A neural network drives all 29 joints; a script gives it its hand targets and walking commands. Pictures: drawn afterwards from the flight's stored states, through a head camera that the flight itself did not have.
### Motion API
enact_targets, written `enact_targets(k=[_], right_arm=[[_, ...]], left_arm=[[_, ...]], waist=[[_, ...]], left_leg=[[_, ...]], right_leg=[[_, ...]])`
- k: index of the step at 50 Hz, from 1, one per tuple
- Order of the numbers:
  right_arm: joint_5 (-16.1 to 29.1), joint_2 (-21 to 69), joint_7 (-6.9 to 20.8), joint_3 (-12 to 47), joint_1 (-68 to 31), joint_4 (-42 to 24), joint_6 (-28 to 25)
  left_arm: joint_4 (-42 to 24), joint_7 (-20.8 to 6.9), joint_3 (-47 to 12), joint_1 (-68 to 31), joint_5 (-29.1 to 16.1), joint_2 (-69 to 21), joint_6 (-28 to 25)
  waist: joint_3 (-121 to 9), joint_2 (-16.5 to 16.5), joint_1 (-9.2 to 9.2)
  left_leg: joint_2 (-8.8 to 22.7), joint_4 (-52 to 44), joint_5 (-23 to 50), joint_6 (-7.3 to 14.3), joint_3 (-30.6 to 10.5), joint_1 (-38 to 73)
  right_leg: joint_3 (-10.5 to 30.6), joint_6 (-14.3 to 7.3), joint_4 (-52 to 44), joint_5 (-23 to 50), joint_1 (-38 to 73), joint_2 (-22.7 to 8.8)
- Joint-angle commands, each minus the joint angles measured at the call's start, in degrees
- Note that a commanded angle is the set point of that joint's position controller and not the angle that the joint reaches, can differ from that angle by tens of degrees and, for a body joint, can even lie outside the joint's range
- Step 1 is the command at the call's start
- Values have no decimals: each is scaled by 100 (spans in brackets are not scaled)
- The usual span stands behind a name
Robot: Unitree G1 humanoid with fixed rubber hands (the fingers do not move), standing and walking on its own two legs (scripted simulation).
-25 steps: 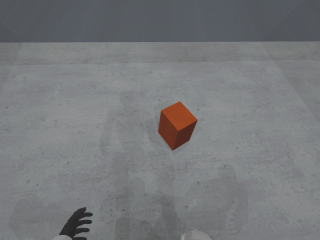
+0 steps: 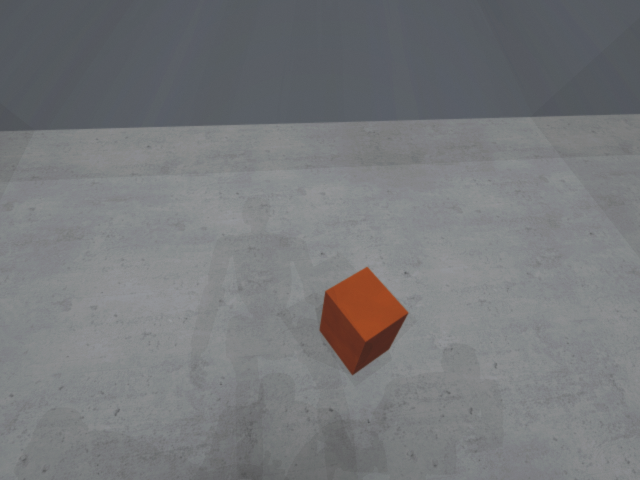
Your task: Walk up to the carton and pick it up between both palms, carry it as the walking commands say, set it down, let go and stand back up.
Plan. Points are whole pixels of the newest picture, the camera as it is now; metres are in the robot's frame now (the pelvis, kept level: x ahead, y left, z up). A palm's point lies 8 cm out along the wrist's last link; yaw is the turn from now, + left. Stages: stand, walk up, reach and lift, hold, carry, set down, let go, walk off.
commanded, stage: walk up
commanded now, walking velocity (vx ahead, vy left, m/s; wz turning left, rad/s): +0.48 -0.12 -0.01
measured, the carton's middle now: (359, 322) +0.61 -0.15 -0.63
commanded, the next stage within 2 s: none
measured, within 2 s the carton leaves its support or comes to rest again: neither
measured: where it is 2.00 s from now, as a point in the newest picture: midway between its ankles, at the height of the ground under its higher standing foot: (302, 422)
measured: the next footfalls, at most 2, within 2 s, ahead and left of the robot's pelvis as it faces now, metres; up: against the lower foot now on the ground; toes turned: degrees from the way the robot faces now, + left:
right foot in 0.28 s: +0.19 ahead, -0.17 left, +0.00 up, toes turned -7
left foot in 0.58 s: +0.33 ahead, +0.12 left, +0.00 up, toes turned +5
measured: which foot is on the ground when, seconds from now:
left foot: down 0.00-0.30, up 0.32-0.56, down 0.58-0.98, up 1.00-1.00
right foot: up 0.00-0.26, down 0.28-0.60, up 0.62-0.96, down 0.98-1.00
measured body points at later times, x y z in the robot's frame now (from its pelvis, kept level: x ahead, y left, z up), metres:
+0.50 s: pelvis +0.22 -0.01 +0.01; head +0.25 -0.03 +0.46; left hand +0.23 +0.24 -0.13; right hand +0.28 -0.27 -0.14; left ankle +0.19 +0.11 -0.68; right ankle +0.15 -0.16 -0.73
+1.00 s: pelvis +0.34 -0.02 +0.01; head +0.38 -0.02 +0.46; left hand +0.43 +0.23 -0.14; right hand +0.39 -0.27 -0.14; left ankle +0.29 +0.12 -0.72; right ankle +0.37 -0.16 -0.73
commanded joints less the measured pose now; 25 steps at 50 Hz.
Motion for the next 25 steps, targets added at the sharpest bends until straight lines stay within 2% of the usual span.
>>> enact_targets(k=[1,2,3,4,5,6,7,8,9,10,11,12,13,14,15,16,17,18,19,20,21,22,23,24,25], right_arm=[[-154,-1372,-183,-456,1250,175,-186],[-187,-1107,-159,-399,1039,143,-219],[-174,-974,-147,-374,1039,130,-206],[-210,-1126,-133,-396,1000,118,-206],[-214,-904,-118,-383,1283,119,-201],[-187,-930,-162,-373,1342,156,-174],[-216,-979,-185,-411,1469,152,-192],[-237,-916,-182,-378,1291,122,-212],[-233,-1008,-198,-388,1005,12,-195],[-204,-1020,-184,-395,1015,-23,-106],[-188,-1085,-177,-401,713,-41,-70],[-130,-1102,-178,-414,840,-1,-68],[-128,-1086,-175,-426,672,-132,-39],[-76,-852,-171,-380,705,-341,-109],[-83,-579,-136,-318,265,-598,-120],[-145,-498,-122,-315,-13,-684,-63],[-162,-512,-79,-321,-261,-826,-38],[-153,-507,-92,-320,-101,-760,-76],[-155,-548,-30,-278,-110,-696,-43],[-127,-482,-7,-267,-51,-629,26],[-191,-448,12,-265,-189,-660,72],[-152,-398,18,-260,-86,-525,89],[-146,-405,56,-253,-137,-612,102],[-137,-332,64,-197,-263,-439,80],[-100,-422,49,-194,-160,-458,41]], left_arm=[[-793,-24,307,-1019,117,571,-55],[-829,-62,296,-1130,116,551,-52],[-810,-86,271,-1035,120,498,-37],[-861,-117,253,-1076,84,500,-34],[-864,-131,232,-1135,100,400,-5],[-906,-96,191,-1147,76,435,-36],[-902,-130,186,-1258,97,375,-33],[-1024,-150,171,-1439,96,278,-31],[-1068,-171,161,-1441,60,288,-67],[-1063,-189,111,-1525,121,260,-107],[-950,-143,125,-1268,114,210,-151],[-760,-91,195,-793,165,449,-171],[-434,-44,315,190,219,681,-244],[-314,33,556,975,240,1366,-277],[-297,83,626,1430,258,1743,-293],[-217,83,558,1324,240,1668,-288],[-322,75,507,974,241,1416,-282],[-492,78,460,396,225,1062,-325],[-637,56,506,-53,224,953,-320],[-552,77,436,-51,216,796,-324],[-479,53,463,38,205,843,-271],[-437,73,448,78,178,896,-291],[-481,70,433,46,176,789,-313],[-372,89,448,-62,186,940,-290],[-535,97,508,-324,153,1066,-271]], waist=[[425,1004,-525],[457,852,-479],[472,1364,-396],[275,1177,-413],[-246,975,-504],[-488,999,-527],[-410,1245,-580],[78,1178,-514],[105,1215,-375],[41,1672,-413],[-242,1388,-214],[-458,862,-85],[-1307,498,444],[-1768,-844,848],[-1718,-1731,946],[-1207,-1140,855],[-659,-851,695],[-537,-904,452],[-93,-1199,326],[192,-1131,226],[226,-1017,309],[325,-1171,224],[342,-1356,193],[191,-1241,211],[94,-1508,134]], left_leg=[[2012,-2200,2754,662,-2176,2130],[1790,-2186,2834,669,-2033,1811],[1562,-2188,3090,594,-1594,1977],[1605,-2083,3280,675,-1479,1849],[1401,-1967,3437,667,-1428,2524],[1331,-1972,3222,706,-1141,2588],[1402,-1914,3263,636,-1113,2525],[1532,-2151,3242,720,-1337,2137],[1331,-2097,2765,679,-980,2099],[997,-2099,2473,640,-635,2045],[1004,-1726,3016,599,-596,2057],[1000,-1173,3394,365,-317,1634],[587,48,2965,274,-49,895],[47,1589,1681,18,226,-715],[-342,2738,-1292,-11,-49,-2220],[167,3274,-1520,35,-434,-2523],[392,3392,-1217,-20,-624,-2542],[385,3179,-731,-62,-583,-2273],[528,2698,-623,-55,-483,-2077],[418,2077,-554,-98,-370,-1743],[341,1670,-675,-157,-176,-1639],[329,1562,-413,-216,-196,-1466],[341,1256,-190,-240,-138,-1460],[166,743,-231,-231,110,-987],[224,202,-171,-270,89,-802]], right_leg=[[663,-266,1469,577,-2820,-351],[636,-246,1177,759,-2503,-331],[413,-204,968,814,-2490,-188],[393,-115,440,721,-2151,-208],[208,-96,248,706,-2179,38],[58,-52,-164,760,-1977,41],[55,-116,-511,720,-1953,84],[263,-85,-723,965,-1986,-82],[92,-102,-1274,895,-1793,47],[-92,-161,-1795,861,-1429,153],[-251,-182,-2321,1255,-898,335],[-486,-169,-2583,2046,122,304],[-95,-372,-2602,2314,1703,24],[1038,-688,-2524,2830,3176,-1054],[2801,-1228,-2873,3502,3841,-2082],[2881,-1436,-2925,3430,3349,-2272],[2437,-1513,-2760,4350,2681,-2151],[1867,-1318,-2798,4270,2096,-1712],[1469,-1157,-3125,4025,1540,-1586],[1071,-996,-3209,4346,1249,-1286],[1090,-1048,-3287,4243,1166,-1355],[915,-985,-3218,5079,1042,-1214],[752,-961,-3120,5181,1076,-1112],[608,-970,-3015,5369,1053,-1048],[452,-950,-2913,5373,1112,-1092]])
